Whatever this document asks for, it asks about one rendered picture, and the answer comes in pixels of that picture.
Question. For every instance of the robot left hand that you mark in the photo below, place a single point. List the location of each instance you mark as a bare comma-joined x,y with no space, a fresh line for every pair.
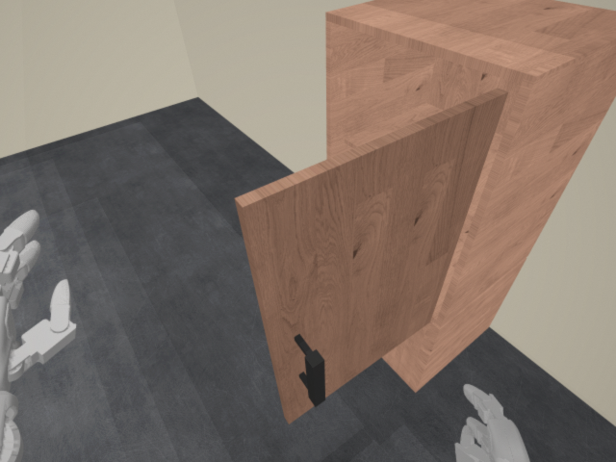
46,338

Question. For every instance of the robot right hand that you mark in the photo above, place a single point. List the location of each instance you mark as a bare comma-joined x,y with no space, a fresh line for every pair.
500,440

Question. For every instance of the handle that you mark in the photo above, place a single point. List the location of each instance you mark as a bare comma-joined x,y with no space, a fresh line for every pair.
314,379

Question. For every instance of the robot left forearm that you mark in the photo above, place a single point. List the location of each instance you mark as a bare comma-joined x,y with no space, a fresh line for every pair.
11,443

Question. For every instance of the cupboard door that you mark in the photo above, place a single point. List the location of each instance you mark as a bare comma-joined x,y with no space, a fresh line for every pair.
352,253

